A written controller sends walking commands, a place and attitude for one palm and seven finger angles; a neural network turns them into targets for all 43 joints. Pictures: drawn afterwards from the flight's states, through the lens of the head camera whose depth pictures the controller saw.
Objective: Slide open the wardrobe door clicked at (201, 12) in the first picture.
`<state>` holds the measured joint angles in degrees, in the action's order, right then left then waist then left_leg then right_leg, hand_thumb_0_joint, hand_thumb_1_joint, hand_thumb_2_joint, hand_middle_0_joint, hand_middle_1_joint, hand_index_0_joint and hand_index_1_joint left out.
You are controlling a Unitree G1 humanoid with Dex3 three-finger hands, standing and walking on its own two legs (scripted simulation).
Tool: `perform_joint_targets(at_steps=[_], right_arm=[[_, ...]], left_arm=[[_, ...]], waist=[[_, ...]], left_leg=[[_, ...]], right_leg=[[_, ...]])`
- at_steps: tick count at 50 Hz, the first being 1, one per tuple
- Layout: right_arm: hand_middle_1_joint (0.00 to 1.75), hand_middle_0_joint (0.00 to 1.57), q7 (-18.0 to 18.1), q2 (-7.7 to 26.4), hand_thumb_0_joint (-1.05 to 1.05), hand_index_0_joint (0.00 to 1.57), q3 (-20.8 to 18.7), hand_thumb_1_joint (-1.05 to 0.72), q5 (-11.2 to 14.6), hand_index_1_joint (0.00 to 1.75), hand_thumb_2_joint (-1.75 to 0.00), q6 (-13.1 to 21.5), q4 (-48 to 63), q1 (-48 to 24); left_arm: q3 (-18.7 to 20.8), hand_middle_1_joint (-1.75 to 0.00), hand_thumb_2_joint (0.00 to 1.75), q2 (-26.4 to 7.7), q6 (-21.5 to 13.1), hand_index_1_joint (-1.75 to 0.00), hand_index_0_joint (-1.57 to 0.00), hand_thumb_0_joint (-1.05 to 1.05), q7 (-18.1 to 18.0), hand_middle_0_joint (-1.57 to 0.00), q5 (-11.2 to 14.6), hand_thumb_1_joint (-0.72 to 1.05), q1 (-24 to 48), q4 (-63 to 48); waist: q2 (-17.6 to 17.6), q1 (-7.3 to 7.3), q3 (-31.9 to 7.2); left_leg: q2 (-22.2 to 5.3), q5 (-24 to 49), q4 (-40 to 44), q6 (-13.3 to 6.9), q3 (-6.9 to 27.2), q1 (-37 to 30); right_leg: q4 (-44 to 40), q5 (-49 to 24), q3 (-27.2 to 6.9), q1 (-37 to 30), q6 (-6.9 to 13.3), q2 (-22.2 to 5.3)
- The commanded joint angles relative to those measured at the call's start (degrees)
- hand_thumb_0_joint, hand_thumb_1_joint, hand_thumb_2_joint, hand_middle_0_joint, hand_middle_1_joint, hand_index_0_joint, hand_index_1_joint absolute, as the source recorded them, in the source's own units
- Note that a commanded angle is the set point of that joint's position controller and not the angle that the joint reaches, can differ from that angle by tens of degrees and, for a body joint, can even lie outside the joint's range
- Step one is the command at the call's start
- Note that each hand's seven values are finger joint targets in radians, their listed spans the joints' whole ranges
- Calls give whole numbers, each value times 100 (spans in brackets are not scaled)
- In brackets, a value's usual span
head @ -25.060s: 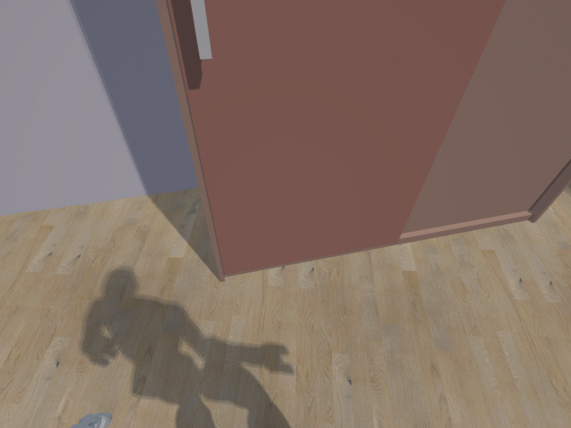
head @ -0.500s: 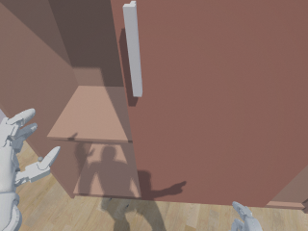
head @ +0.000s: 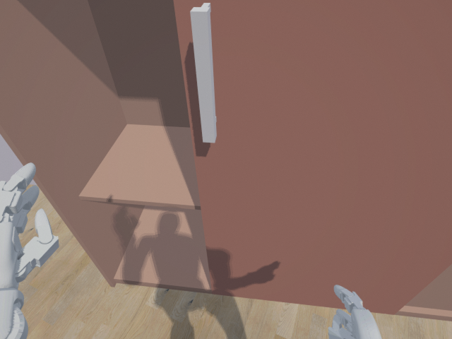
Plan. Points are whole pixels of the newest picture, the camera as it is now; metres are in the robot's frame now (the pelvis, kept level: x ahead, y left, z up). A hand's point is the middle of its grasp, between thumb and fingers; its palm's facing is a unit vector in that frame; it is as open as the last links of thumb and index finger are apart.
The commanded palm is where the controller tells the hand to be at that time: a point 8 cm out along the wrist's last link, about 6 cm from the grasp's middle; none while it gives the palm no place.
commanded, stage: step back with the hand held close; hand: left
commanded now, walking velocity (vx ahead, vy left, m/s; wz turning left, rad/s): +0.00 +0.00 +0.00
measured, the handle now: (208, 79) +0.45 +0.09 +0.27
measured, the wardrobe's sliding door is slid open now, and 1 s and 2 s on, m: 0.46 0.46 0.46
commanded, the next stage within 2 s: stop stepping back and stand still in 1.26 s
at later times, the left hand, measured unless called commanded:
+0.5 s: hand (49, 246) +0.18 +0.27 +0.15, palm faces +0.37 -0.79 -0.48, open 7.4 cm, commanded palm +0.12 +0.32 +0.17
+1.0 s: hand out of the picture +0.10 +0.31 +0.16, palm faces +0.51 -0.75 -0.41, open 7.4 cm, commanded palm +0.03 +0.34 +0.17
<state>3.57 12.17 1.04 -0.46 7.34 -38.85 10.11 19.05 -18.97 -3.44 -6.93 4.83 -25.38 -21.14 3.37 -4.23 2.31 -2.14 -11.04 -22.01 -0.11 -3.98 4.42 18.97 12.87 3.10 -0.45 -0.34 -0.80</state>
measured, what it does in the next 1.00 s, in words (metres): shifts its weight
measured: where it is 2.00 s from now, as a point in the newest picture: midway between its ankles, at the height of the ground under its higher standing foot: outside the picture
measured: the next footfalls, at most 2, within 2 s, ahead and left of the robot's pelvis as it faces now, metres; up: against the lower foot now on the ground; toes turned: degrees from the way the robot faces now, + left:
right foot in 1.48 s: -0.21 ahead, -0.02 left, +0.00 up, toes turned -4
left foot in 1.64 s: -0.14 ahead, +0.18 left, +0.00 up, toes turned -2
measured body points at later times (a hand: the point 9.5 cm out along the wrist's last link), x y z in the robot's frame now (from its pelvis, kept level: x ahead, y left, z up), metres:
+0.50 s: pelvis -0.03 +0.02 -0.01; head -0.03 +0.01 +0.44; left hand +0.15 +0.31 +0.18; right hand +0.14 -0.23 -0.09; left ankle +0.02 +0.12 -0.75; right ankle -0.02 -0.12 -0.75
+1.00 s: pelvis -0.10 +0.04 -0.02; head -0.09 +0.04 +0.43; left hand +0.07 +0.34 +0.18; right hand +0.06 -0.20 -0.10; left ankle +0.02 +0.12 -0.75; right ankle -0.02 -0.12 -0.74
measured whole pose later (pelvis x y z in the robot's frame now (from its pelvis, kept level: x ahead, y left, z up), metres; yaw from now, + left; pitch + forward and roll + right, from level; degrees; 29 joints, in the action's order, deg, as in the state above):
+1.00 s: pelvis -0.10 +0.04 -0.02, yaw +2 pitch -1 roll -3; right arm 6.3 12.7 0.4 -0.1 7.2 -35.6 13.5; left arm 23.7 -21.6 -13.1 -11.0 0.5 -26.8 -26.7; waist 2.2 0.0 1.5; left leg -1.2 -8.8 -35.0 -4.0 -3.3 26.3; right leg 34.0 14.5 -0.9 21.5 -1.3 0.6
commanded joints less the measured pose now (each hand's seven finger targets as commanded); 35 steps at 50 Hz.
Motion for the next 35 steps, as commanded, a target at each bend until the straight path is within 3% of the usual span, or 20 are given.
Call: perform_joint_targets(at_steps=[1,5,6,7,8,9,10,12,14,17,21,22,23,26,32,33,35], right_arm=[[30,20,89,706,0,20,-287,-90,-22,30,-90,306,911,-723],[30,20,104,711,0,20,-307,-90,-12,30,-90,332,901,-734],[30,20,112,725,0,20,-317,-90,-11,30,-90,348,898,-733],[30,20,71,709,0,20,-150,-90,145,30,-90,204,1220,-800],[30,20,91,656,0,20,-182,-90,57,30,-90,128,1014,-776],[30,20,76,676,0,20,-221,-90,58,30,-90,68,1096,-681],[30,20,61,689,0,20,-247,-90,53,30,-90,20,1153,-635],[30,20,84,715,0,20,-293,-90,61,30,-90,-25,1251,-598],[30,20,125,743,0,20,-327,-90,84,30,-90,-90,1346,-549],[30,20,195,784,0,20,-348,-90,97,30,-90,-178,1428,-583],[30,20,260,783,0,20,-350,-90,114,30,-90,-266,1527,-530],[30,20,270,819,0,20,-365,-90,102,30,-90,-268,1522,-553],[30,20,268,788,0,20,-347,-90,124,30,-90,-266,1532,-512],[30,20,268,851,0,20,-346,-90,118,30,-90,-211,1545,-452],[30,20,306,906,0,20,-360,-90,95,30,-90,-40,1478,-357],[30,20,304,871,0,20,-344,-90,96,30,-90,-10,1465,-318],[30,20,313,879,0,20,-353,-90,80,30,-90,58,1446,-300]], left_arm=[[683,-30,90,-1120,-395,-30,-20,0,-73,-20,17,90,509,-1197],[643,-30,90,-1096,-444,-30,-20,0,-67,-20,11,90,512,-1202],[797,-30,90,-1282,-485,-30,-20,0,-97,-20,12,90,749,-1366],[1661,-30,90,-2259,-725,-30,-20,0,-161,-20,-38,90,1681,-1641],[1085,-30,90,-1485,-724,-30,-20,0,-83,-20,-50,90,871,-1129],[829,-30,90,-1169,-673,-30,-20,0,-39,-20,-95,90,351,-910],[739,-30,90,-1086,-673,-30,-20,0,-30,-20,-113,90,144,-974],[809,-30,90,-1186,-697,-30,-20,0,-63,-20,-136,90,-76,-1177],[860,-30,90,-1251,-703,-30,-20,0,-115,-20,-132,90,-214,-1396],[1176,-30,90,-1560,-693,-30,-20,0,-202,-20,-118,90,-370,-1545],[1168,-30,90,-1506,-710,-30,-20,0,-259,-20,-76,90,-446,-1618],[1264,-30,90,-1609,-712,-30,-20,0,-279,-20,-89,90,-434,-1623],[1115,-30,90,-1441,-726,-30,-20,0,-283,-20,-89,90,-417,-1598],[1081,-30,90,-1389,-807,-30,-20,0,-319,-20,-119,90,-318,-1638],[1145,-30,90,-1386,-1003,-30,-20,0,-399,-20,-259,90,-136,-1597],[1029,-30,90,-1241,-1036,-30,-20,0,-401,-20,-281,90,-83,-1600],[1082,-30,90,-1289,-1116,-30,-20,0,-433,-20,-339,90,24,-1644]], waist=[[18,22,-244],[-15,32,-245],[16,29,-325],[318,195,243],[-381,257,170],[-683,272,-82],[-621,273,-379],[-254,261,-867],[-130,268,-1236],[-151,252,-1262],[-127,271,-1106],[-32,255,-1087],[9,282,-1026],[235,289,-876],[216,332,-641],[231,357,-608],[268,355,-558]], left_leg=[[90,724,325,-82,190,-253],[96,636,325,-90,157,-293],[105,656,304,-95,158,-325],[8,65,77,-112,201,230],[-26,75,-211,-150,252,391],[-19,249,-460,-150,225,295],[-45,458,-605,-146,195,264],[-95,944,-718,-131,164,198],[-207,1486,-730,-134,180,103],[-295,1840,-686,-154,273,187],[-427,1745,-530,-195,390,569],[-434,1585,-485,-202,432,677],[-477,1366,-417,-216,466,804],[-569,323,-115,-275,642,1337],[-660,-2049,325,-430,952,2416],[-668,-2234,349,-438,994,2527],[-670,-2552,348,-458,1027,2704]], right_leg=[[-404,-650,-124,500,109,143],[-446,-555,-135,520,97,142],[-444,-597,-149,502,98,139],[-602,-696,-558,1082,95,-118],[-615,-930,-632,1391,124,-345],[-541,-1158,-730,1506,144,-482],[-384,-1460,-759,1470,161,-595],[-23,-1995,-723,1326,168,-681],[295,-2120,-609,1277,130,-628],[515,-1870,-478,1412,76,-463],[717,-1436,-470,1470,36,-299],[720,-1260,-477,1464,39,-279],[752,-1069,-483,1478,35,-260],[879,-406,-462,1442,27,-137],[1029,409,-548,1198,27,-78],[1058,482,-545,1197,43,-97],[1064,708,-580,1207,59,-71]])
